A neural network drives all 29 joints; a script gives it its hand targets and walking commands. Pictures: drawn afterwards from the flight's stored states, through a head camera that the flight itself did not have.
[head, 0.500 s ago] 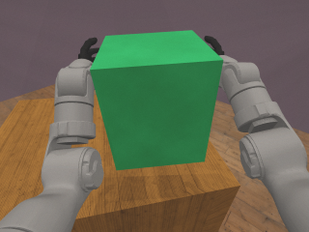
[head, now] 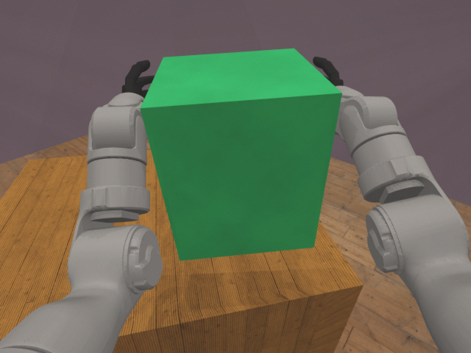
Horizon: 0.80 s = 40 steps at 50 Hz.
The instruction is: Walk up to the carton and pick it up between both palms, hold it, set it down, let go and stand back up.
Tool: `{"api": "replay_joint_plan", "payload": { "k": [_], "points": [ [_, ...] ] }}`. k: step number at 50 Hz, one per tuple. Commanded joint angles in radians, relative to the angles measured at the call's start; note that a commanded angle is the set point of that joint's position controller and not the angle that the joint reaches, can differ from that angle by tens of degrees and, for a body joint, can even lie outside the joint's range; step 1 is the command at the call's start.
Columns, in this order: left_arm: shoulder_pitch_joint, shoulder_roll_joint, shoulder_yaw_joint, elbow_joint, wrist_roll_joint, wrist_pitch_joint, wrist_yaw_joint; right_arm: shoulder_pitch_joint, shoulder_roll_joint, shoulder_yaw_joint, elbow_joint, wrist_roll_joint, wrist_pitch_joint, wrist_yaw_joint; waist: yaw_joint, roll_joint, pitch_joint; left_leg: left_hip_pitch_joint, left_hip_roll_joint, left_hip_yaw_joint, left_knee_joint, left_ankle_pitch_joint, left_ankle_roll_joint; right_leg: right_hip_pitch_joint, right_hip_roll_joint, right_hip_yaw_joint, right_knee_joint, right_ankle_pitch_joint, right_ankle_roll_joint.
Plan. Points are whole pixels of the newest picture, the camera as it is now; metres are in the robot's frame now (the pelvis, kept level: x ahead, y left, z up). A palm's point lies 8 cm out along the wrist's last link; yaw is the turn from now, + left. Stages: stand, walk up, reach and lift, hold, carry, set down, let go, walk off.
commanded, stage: hold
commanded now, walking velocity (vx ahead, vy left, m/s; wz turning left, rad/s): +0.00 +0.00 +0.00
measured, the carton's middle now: (238, 152) +0.33 +0.00 +0.26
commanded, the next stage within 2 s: none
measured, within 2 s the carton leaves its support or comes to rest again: neither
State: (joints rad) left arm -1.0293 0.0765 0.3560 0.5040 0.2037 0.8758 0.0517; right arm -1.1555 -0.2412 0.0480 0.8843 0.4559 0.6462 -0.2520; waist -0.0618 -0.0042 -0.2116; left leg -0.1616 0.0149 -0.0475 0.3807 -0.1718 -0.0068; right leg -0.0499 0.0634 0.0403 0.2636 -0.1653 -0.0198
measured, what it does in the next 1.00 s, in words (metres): stands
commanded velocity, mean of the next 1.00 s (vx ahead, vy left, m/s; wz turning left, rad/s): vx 0.00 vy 0.00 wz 0.00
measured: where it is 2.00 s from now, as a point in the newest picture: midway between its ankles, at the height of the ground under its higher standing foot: outside the picture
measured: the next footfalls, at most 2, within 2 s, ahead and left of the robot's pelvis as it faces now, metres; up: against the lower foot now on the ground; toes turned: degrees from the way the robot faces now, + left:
none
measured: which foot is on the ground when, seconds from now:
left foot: down 0.00-1.00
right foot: down 0.00-1.00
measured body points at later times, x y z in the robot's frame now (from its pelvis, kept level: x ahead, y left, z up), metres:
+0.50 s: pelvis +0.00 +0.00 +0.00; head -0.09 +0.03 +0.44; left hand +0.39 +0.17 +0.31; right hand +0.39 -0.14 +0.31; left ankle +0.02 +0.12 -0.75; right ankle -0.01 -0.11 -0.75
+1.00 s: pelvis +0.00 +0.01 +0.00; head -0.09 +0.04 +0.44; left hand +0.39 +0.17 +0.31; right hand +0.39 -0.14 +0.32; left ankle +0.02 +0.12 -0.75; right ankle -0.01 -0.11 -0.75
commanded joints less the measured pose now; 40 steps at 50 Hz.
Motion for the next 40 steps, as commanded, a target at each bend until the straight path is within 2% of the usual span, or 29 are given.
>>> {"api": "replay_joint_plan", "payload": {
  "k": [1,8,15,16,17,19,21,22,23,27,30,32,35,40],
  "points": [
    [-0.737,-0.545,-0.307,-0.059,-0.148,-0.067,-0.154,-0.818,0.686,0.14,-0.286,0.149,-0.008,0.108,0.0,0.011,-0.235,0.134,-0.037,0.002,-0.03,0.143,-0.01,-0.019,-0.001,0.011,-0.037,0.182,0.071],
    [-0.739,-0.541,-0.297,-0.03,-0.15,-0.078,-0.169,-0.822,0.68,0.123,-0.273,0.143,-0.009,0.099,-0.013,0.017,-0.232,0.119,-0.042,0.001,-0.035,0.128,-0.012,-0.018,-0.009,0.012,-0.038,0.184,0.073],
    [-0.739,-0.554,-0.311,-0.051,-0.16,-0.081,-0.169,-0.822,0.674,0.132,-0.296,0.151,-0.012,0.098,-0.019,0.03,-0.251,0.128,-0.038,-0.004,-0.028,0.166,-0.021,-0.006,-0.002,0.007,-0.033,0.199,0.065],
    [-0.711,-0.476,-0.233,0.045,-0.116,-0.071,-0.18,-0.782,0.677,0.132,-0.221,0.126,0.008,0.088,0.007,-0.015,-0.131,0.105,-0.049,0.008,-0.046,0.104,0.004,-0.023,-0.025,0.02,-0.058,0.165,0.082],
    [-0.734,-0.5,-0.269,-0.005,-0.136,-0.078,-0.187,-0.801,0.685,0.129,-0.261,0.122,-0.003,0.087,-0.01,-0.009,-0.199,0.12,-0.041,0.001,-0.052,0.103,-0.002,-0.031,-0.023,0.014,-0.045,0.183,0.083],
    [-0.75,-0.519,-0.304,-0.039,-0.152,-0.078,-0.185,-0.817,0.685,0.138,-0.279,0.14,-0.006,0.087,-0.01,0.031,-0.222,0.128,-0.039,-0.004,-0.037,0.143,-0.013,-0.024,-0.018,0.014,-0.039,0.193,0.073],
    [-0.753,-0.533,-0.323,-0.075,-0.174,-0.081,-0.176,-0.838,0.713,0.171,-0.34,0.164,-0.012,0.086,-0.002,0.026,-0.282,0.157,-0.042,-0.006,-0.01,0.208,-0.014,-0.002,-0.014,0.013,-0.032,0.244,0.079],
    [-0.749,-0.55,-0.345,-0.099,-0.187,-0.082,-0.17,-0.826,0.705,0.176,-0.354,0.174,-0.011,0.085,-0.015,0.035,-0.311,0.179,-0.038,-0.011,-0.003,0.239,-0.024,0.0,-0.005,0.01,-0.026,0.266,0.076],
    [-0.74,-0.564,-0.364,-0.129,-0.196,-0.08,-0.163,-0.826,0.705,0.193,-0.387,0.187,-0.014,0.084,-0.013,0.046,-0.34,0.197,-0.038,-0.012,0.01,0.282,-0.031,0.006,0.0,0.008,-0.019,0.293,0.075],
    [-0.725,-0.587,-0.381,-0.126,-0.199,-0.07,-0.152,-0.796,0.667,0.165,-0.369,0.173,-0.007,0.092,-0.033,0.065,-0.279,0.176,-0.026,-0.013,-0.008,0.239,-0.042,-0.025,0.009,0.004,-0.032,0.198,0.056],
    [-0.733,-0.593,-0.376,-0.116,-0.197,-0.068,-0.149,-0.805,0.662,0.15,-0.353,0.156,-0.006,0.103,-0.026,0.057,-0.25,0.138,-0.019,-0.015,-0.033,0.166,-0.032,-0.039,0.007,0.005,-0.04,0.123,0.048],
    [-0.749,-0.605,-0.392,-0.138,-0.206,-0.07,-0.141,-0.814,0.666,0.153,-0.354,0.162,-0.007,0.112,-0.024,0.073,-0.275,0.136,-0.016,-0.021,-0.029,0.18,-0.037,-0.027,0.012,0.006,-0.032,0.129,0.041],
    [-0.743,-0.6,-0.375,-0.131,-0.199,-0.067,-0.133,-0.819,0.66,0.16,-0.346,0.168,-0.003,0.118,-0.012,0.065,-0.283,0.142,-0.015,-0.023,-0.024,0.204,-0.036,-0.018,0.017,0.005,-0.029,0.146,0.04],
    [-0.743,-0.599,-0.375,-0.134,-0.192,-0.061,-0.128,-0.794,0.649,0.15,-0.31,0.167,0.003,0.126,-0.017,0.074,-0.275,0.139,-0.01,-0.026,-0.029,0.194,-0.041,-0.023,0.017,0.007,-0.026,0.138,0.035]
  ]
}}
